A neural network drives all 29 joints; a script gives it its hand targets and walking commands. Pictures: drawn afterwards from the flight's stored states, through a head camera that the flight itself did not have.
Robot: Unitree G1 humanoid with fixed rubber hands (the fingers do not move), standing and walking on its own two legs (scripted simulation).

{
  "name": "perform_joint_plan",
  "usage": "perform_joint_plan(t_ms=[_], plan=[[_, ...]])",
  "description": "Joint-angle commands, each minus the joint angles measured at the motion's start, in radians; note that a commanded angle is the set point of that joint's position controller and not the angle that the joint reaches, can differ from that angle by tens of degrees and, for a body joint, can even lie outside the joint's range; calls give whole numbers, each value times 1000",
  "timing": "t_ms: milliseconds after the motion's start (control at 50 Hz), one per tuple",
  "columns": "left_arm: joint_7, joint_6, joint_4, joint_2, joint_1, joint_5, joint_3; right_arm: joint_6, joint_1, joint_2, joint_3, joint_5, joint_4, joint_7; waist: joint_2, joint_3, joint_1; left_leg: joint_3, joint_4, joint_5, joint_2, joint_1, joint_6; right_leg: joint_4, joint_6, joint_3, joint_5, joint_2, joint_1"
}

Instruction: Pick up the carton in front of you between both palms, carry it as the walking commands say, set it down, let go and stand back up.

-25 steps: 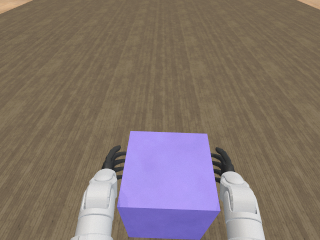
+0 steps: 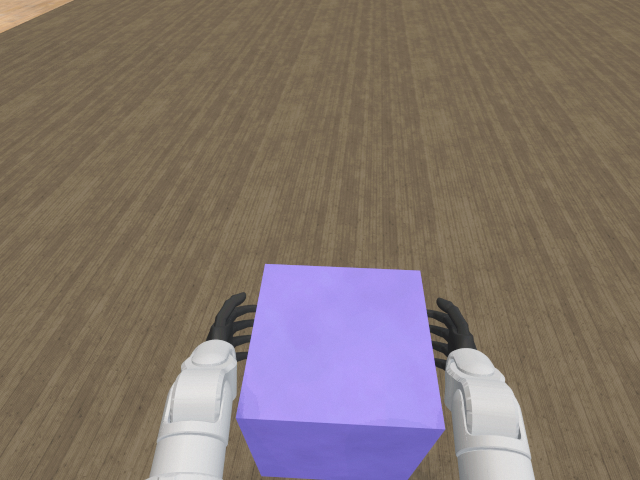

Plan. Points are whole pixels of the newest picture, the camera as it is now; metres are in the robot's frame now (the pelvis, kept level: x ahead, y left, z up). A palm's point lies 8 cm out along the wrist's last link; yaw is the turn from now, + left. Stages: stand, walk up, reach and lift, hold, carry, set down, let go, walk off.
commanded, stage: hold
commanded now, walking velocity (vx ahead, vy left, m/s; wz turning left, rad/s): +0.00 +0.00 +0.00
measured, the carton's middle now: (337, 378) +0.29 +0.00 -0.05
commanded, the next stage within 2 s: set down in 0.46 s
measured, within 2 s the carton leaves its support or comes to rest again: neither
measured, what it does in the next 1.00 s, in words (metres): stands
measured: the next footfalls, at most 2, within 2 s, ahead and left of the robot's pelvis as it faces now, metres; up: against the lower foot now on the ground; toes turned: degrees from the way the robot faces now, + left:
none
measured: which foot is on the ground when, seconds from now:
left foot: down 0.00-1.00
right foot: down 0.00-1.00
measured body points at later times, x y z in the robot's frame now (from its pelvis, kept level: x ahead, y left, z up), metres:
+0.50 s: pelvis -0.01 -0.03 +0.00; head -0.04 -0.06 +0.45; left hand +0.28 +0.13 +0.03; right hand +0.30 -0.17 +0.03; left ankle -0.02 +0.10 -0.74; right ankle +0.07 -0.13 -0.74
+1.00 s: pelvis -0.03 -0.04 -0.05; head +0.11 -0.05 +0.38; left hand +0.34 +0.12 -0.10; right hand +0.34 -0.18 -0.11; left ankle -0.02 +0.09 -0.74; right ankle +0.07 -0.13 -0.74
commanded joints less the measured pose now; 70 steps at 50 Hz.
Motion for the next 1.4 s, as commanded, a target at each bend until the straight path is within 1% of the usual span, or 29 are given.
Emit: perform_joint_plan(t_ms=[0, 40, 80, 160, 240, 300, 460, 500, 560, 600, 620, 640, 700, 760, 800, 820, 860, 880, 920, 980, 1020, 1080, 1120, 1140, 1180, 1240, 1280, 1320, 1380], plan=[[-194, -50, -95, -888, -471, -237, -527, -53, -445, 880, 557, 233, -68, 220, -9, -300, -14, -194, -91, 280, -27, -103, -8, 20, -31, 103, 179, 131, 298], [-207, -47, -91, -883, -488, -242, -533, -54, -423, 878, 527, 210, -46, 210, -3, -277, -35, -192, -96, 227, -28, -135, -9, 14, -37, 102, 153, 128, 312], [-215, -45, -78, -874, -495, -238, -524, -52, -419, 877, 507, 195, -30, 206, -3, -249, -41, -191, -108, 170, -29, -178, -7, 11, -38, 100, 130, 124, 336], [-221, -45, -49, -873, -496, -223, -498, -47, -446, 887, 506, 194, -16, 212, -5, -225, -25, -191, -126, 97, -31, -248, 5, 9, -33, 100, 108, 115, 391], [-220, -49, -31, -884, -495, -208, -477, -45, -479, 900, 521, 205, -15, 226, -5, -229, -4, -189, -132, 55, -34, -276, 15, 6, -27, 102, 89, 107, 420], [-222, -53, -20, -893, -499, -200, -466, -46, -498, 908, 529, 212, -11, 235, -6, -233, 5, -186, -134, 21, -37, -288, 22, 2, -23, 106, 65, 100, 429], [-237, -63, 4, -915, -531, -196, -448, -48, -532, 928, 524, 216, 16, 254, -19, -240, 5, -182, -129, -33, -42, -300, 36, -21, -15, 125, -5, 83, 439], [-246, -69, 27, -904, -563, -184, -426, -50, -559, 939, 504, 210, 42, 254, -26, -232, 6, -180, -121, -55, -45, -310, 41, -27, -13, 133, -41, 76, 435], [-267, -94, 110, -892, -639, -150, -366, -63, -612, 952, 431, 180, 129, 254, -26, -206, -2, -182, -98, -111, -42, -357, 50, -24, -14, 147, -130, 70, 423], [-281, -123, 187, -881, -703, -114, -305, -82, -658, 957, 356, 146, 209, 251, -36, -193, -12, -185, -68, -145, -39, -391, 54, -15, -15, 159, -193, 66, 405], [-285, -138, 231, -878, -734, -92, -270, -94, -686, 952, 320, 127, 248, 251, -23, -184, -16, -185, -52, -163, -39, -404, 57, -6, -14, 166, -225, 64, 382], [-288, -156, 269, -866, -770, -67, -232, -108, -713, 951, 273, 107, 290, 248, -32, -174, -24, -185, -27, -163, -42, -426, 56, 2, -14, 171, -240, 65, 354], [-271, -204, 370, -795, -809, 26, -90, -152, -765, 880, 143, 38, 377, 220, -26, -159, -27, -184, 45, -157, -49, -473, 55, 39, -12, 186, -270, 64, 277], [-238, -251, 433, -702, -785, 114, 30, -204, -752, 775, 37, -27, 423, 189, -33, -150, -22, -179, 108, -135, -61, -562, 50, 97, -9, 185, -231, 71, 196], [-220, -294, 458, -645, -754, 142, 75, -255, -726, 705, -6, -56, 436, 173, -30, -174, -20, -171, 151, -108, -70, -624, 43, 152, -8, 177, -153, 79, 129], [-213, -322, 463, -627, -740, 144, 80, -286, -716, 682, -11, -61, 438, 167, -29, -200, -20, -166, 174, -89, -76, -652, 39, 182, -9, 171, -100, 83, 98], [-207, -385, 458, -616, -725, 129, 61, -356, -708, 668, 11, -57, 435, 161, -28, -275, -17, -156, 223, -48, -90, -709, 32, 247, -11, 163, 18, 94, 52], [-206, -419, 451, -628, -726, 112, 34, -393, -710, 681, 37, -48, 433, 159, -29, -325, -18, -152, 245, -27, -96, -737, 27, 278, -11, 162, 75, 97, 41], [-205, -488, 442, -653, -746, 75, -28, -471, -733, 713, 97, -25, 437, 156, -26, -427, -16, -147, 295, -3, -109, -813, 15, 351, -11, 162, 167, 103, 16], [-194, -579, 432, -705, -802, 11, -143, -568, -786, 765, 199, 10, 431, 151, -19, -627, -15, -138, 398, 31, -127, -933, -6, 482, -10, 156, 270, 114, -27], [-177, -620, 402, -746, -831, -43, -245, -610, -808, 785, 285, 43, 400, 144, -17, -797, -24, -135, 462, 77, -136, -982, -21, 562, -10, 148, 346, 122, -40], [-140, -642, 333, -776, -866, -119, -373, -637, -842, 772, 375, 91, 337, 133, -12, -1050, -58, -137, 555, 159, -147, -1016, -41, 671, -12, 127, 422, 135, -94], [-113, -638, 307, -774, -878, -152, -421, -636, -848, 748, 399, 110, 316, 127, -9, -1131, -81, -140, 603, 166, -154, -1039, -51, 720, -12, 109, 395, 147, -176], [-100, -633, 303, -773, -881, -162, -433, -631, -847, 735, 399, 114, 316, 126, -6, -1137, -91, -141, 620, 152, -155, -1046, -55, 735, -11, 98, 353, 153, -236], [-81, -615, 319, -776, -895, -170, -431, -615, -857, 717, 382, 118, 336, 132, 2, -1097, -100, -143, 643, 89, -159, -1071, -59, 760, -12, 79, 235, 162, -369], [-69, -581, 368, -800, -929, -150, -387, -584, -899, 712, 336, 119, 394, 154, 17, -996, -93, -142, 669, -40, -162, -1135, -57, 798, -15, 59, 65, 167, -553], [-69, -561, 403, -812, -957, -131, -346, -564, -933, 716, 300, 114, 434, 171, 22, -949, -87, -143, 689, -98, -163, -1183, -54, 828, -16, 49, -6, 170, -650], [-72, -544, 434, -822, -988, -115, -308, -548, -966, 722, 267, 107, 468, 185, 23, -930, -84, -144, 716, -122, -164, -1225, -51, 859, -16, 42, -37, 173, -724], [-77, -531, 473, -827, -1033, -101, -266, -531, -1012, 729, 231, 99, 499, 198, 18, -945, -83, -144, 767, -115, -168, -1277, -48, 907, -12, 36, -39, 176, -813]])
